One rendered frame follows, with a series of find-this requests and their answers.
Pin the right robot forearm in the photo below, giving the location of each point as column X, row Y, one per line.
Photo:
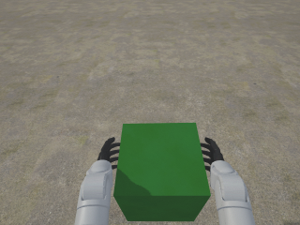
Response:
column 231, row 194

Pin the carton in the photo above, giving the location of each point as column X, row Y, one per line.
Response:
column 160, row 173

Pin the left robot forearm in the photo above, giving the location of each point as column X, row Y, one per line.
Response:
column 94, row 200

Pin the right robot hand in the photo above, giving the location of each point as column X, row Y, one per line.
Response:
column 214, row 153

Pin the left robot hand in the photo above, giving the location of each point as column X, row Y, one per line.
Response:
column 105, row 152

